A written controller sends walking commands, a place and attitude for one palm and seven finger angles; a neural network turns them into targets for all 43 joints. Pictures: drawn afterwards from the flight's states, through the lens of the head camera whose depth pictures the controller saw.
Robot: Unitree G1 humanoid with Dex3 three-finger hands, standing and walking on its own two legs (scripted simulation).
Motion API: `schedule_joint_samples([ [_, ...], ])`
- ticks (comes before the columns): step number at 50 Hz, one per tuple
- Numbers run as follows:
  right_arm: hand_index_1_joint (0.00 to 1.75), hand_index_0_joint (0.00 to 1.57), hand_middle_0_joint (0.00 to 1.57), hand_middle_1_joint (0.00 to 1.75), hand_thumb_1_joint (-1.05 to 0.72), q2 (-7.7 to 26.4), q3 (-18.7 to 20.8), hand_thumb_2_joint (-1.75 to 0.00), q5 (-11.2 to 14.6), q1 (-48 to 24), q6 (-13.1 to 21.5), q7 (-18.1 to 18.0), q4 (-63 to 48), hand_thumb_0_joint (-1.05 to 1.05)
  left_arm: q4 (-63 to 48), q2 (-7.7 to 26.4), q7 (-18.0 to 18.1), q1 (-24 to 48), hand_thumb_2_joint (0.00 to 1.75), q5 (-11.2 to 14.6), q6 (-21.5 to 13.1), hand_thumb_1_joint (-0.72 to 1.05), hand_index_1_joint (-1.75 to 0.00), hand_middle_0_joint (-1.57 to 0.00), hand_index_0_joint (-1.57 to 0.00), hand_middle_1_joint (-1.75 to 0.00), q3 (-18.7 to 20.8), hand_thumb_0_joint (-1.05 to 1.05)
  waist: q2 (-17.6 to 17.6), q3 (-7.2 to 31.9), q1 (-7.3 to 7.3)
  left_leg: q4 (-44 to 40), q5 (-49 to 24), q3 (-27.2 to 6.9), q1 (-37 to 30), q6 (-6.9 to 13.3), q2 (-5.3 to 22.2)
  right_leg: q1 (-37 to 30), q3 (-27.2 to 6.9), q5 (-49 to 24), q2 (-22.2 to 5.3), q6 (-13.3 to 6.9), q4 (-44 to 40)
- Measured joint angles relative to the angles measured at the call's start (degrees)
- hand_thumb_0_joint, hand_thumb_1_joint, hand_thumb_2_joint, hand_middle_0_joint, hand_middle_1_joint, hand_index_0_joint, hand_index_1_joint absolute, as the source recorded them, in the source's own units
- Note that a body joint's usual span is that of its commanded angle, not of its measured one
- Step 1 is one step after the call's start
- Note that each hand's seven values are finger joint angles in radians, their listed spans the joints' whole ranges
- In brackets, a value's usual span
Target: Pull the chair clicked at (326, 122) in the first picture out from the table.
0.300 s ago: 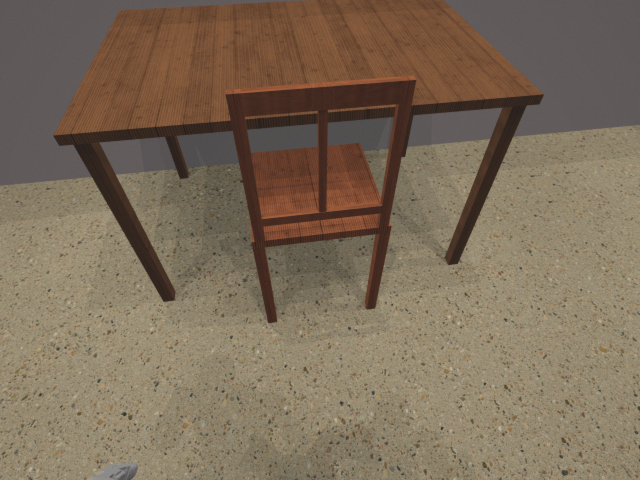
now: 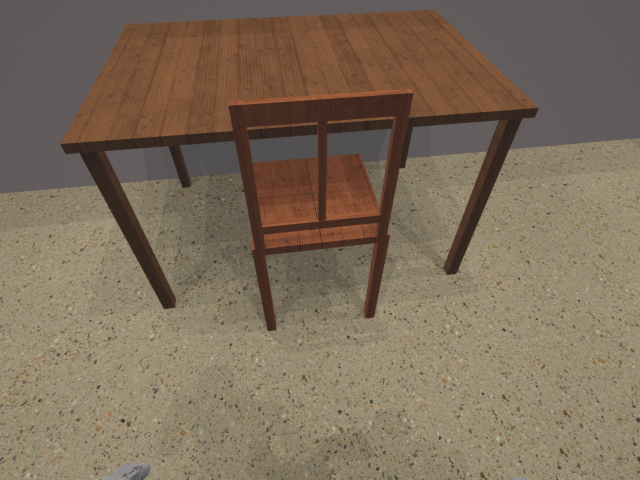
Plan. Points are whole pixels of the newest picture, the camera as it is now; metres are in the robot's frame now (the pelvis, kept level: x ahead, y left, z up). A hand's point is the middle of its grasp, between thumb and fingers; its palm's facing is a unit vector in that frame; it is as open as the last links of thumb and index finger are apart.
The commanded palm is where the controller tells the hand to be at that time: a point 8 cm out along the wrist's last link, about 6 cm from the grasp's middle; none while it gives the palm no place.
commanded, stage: stand and wait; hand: left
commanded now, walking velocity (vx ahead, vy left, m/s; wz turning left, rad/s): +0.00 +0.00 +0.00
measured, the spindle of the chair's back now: (322, 174) +0.79 +0.05 -0.10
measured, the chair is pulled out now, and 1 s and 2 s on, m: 0.00 0.00 0.00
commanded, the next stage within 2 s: look at it before walking up in 0.86 s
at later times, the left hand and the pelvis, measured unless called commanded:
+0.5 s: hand out of the picture +0.04 +0.23 -0.15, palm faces -0.01 -0.95 -0.32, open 7.4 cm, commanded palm none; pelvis -0.02 +0.00 +0.00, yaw +0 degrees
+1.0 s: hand out of the picture +0.04 +0.23 -0.16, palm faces -0.01 -0.95 -0.31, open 7.4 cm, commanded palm none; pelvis -0.02 +0.00 +0.01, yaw +0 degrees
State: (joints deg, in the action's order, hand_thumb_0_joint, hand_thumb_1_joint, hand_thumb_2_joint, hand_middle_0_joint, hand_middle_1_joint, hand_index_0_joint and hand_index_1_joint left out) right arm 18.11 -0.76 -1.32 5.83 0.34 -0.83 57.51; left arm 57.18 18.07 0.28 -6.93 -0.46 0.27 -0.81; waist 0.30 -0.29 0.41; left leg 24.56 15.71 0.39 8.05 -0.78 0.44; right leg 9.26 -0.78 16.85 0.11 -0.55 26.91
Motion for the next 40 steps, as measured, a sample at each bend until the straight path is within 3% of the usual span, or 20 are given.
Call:
schedule_joint_samples([
  [40,0.30,0.20,0.20,0.30,-0.90,-1.2,-0.2,-0.90,0.3,3.7,0.1,0.1,6.5,0.01,5.5,-1.2,0.0,-2.3,0.90,0.1,-0.2,0.90,-0.30,-0.21,-0.21,-0.30,0.4,0.01,0.1,-0.7,-0.25,-4.0,-4.0,-0.1,-0.4,-0.2,0.5,-0.8,0.1,-4.6,0.5,0.0,-5.0],
])
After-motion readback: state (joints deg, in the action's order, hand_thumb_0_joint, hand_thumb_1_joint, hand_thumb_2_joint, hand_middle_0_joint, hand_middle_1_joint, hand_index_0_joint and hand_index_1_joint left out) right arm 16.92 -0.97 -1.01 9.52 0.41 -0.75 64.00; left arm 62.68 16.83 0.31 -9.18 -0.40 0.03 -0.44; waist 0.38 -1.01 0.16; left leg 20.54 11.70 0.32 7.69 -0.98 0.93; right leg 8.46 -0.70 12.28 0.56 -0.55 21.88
